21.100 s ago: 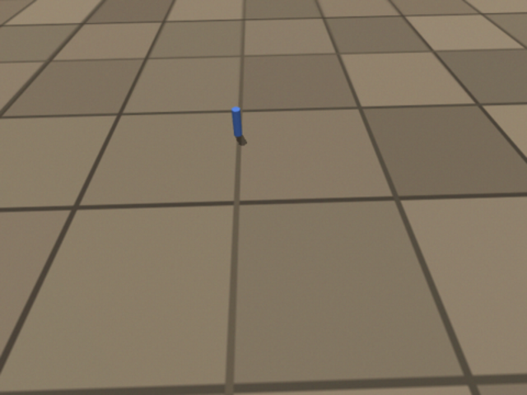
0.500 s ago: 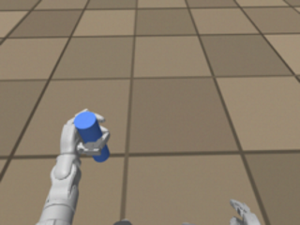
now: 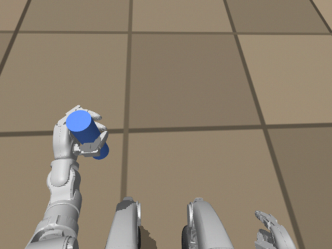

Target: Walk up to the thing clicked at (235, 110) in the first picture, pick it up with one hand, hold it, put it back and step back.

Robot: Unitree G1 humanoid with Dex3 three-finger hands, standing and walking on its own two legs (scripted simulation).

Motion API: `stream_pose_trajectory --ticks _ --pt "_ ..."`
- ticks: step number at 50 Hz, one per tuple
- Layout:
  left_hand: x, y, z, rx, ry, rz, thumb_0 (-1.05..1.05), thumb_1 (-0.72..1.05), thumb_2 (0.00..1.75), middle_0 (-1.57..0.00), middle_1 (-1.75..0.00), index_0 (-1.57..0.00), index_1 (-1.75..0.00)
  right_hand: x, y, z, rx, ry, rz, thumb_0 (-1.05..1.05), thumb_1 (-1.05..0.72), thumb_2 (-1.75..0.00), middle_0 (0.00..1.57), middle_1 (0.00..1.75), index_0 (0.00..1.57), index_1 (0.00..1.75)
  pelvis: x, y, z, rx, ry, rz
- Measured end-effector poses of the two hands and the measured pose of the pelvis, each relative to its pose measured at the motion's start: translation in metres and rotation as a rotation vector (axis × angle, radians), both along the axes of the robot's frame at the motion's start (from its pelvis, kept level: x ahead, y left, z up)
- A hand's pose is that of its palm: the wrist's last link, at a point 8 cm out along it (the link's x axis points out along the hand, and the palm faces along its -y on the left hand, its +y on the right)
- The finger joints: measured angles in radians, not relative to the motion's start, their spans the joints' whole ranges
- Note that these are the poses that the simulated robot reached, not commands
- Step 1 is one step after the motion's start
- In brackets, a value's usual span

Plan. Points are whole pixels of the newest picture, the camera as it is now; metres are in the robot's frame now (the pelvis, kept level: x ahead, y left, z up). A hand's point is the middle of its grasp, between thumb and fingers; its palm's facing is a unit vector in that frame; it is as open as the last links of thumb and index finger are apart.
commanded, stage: crouch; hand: left
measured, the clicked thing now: (91, 138) +0.38 +0.20 -0.03
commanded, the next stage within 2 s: lower in 1.24 s
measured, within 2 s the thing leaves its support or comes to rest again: neither
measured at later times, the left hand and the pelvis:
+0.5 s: hand (106, 158) +0.39 +0.21 -0.23, palm faces +0.14 -0.99 -0.01, open 7.1 cm; pelvis -0.05 +0.00 -0.20, yaw -2 degrees
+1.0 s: hand (110, 161) +0.41 +0.21 -0.34, palm faces +0.15 -0.99 -0.01, open 7.1 cm; pelvis -0.06 +0.01 -0.29, yaw -6 degrees
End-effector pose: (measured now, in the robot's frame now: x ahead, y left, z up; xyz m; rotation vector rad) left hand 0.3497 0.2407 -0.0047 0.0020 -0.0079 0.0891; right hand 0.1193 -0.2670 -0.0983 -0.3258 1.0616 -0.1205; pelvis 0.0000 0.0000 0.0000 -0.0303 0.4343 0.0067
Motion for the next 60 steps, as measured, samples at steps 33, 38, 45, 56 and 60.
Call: stream_pose_trajectory --ticks 33,38,45,56,60 --pt "0.016 0.018 -0.271 0.011 0.01 0.052 0.04 -0.03 1.11 -0.92 -1.06 -0.89 -1.06 -0.086 0.004 -0.257 -0.01 0.233 0.036 0.01 -0.9 -0.91 0.2 0.3 0.21 0.3 -0.06 0.004 -0.243 -0.027 0.098 -0.04" --pt "0.021 0.02 -0.291 0.006 0.01 0.057 0.04 -0.03 1.11 -0.92 -1.06 -0.89 -1.06 -0.098 0.001 -0.27 -0.027 0.259 0.036 0.01 -0.89 -0.9 0.2 0.3 0.21 0.3 -0.062 0.005 -0.262 -0.036 0.078 -0.049" --pt "0.025 0.023 -0.316 0.007 0.017 0.057 0.04 -0.03 1.11 -0.92 -1.06 -0.89 -1.06 -0.101 -0.002 -0.282 -0.053 0.274 0.054 0.01 -0.89 -0.9 0.2 0.3 0.21 0.3 -0.063 0.005 -0.279 -0.05 0.06 -0.061" --pt "0.031 0.027 -0.347 0.008 0.021 0.061 0.04 -0.03 1.11 -0.92 -1.06 -0.89 -1.06 -0.089 -0.007 -0.293 -0.088 0.286 0.104 0.01 -0.89 -0.9 0.2 0.3 0.21 0.3 -0.059 0.006 -0.298 -0.07 0.039 -0.078" --pt "0.032 0.028 -0.356 0.006 0.022 0.06 0.04 -0.03 1.11 -0.92 -1.06 -0.89 -1.06 -0.085 -0.008 -0.296 -0.1 0.291 0.12 0.01 -0.89 -0.9 0.2 0.3 0.21 0.3 -0.057 0.007 -0.303 -0.077 0.031 -0.084"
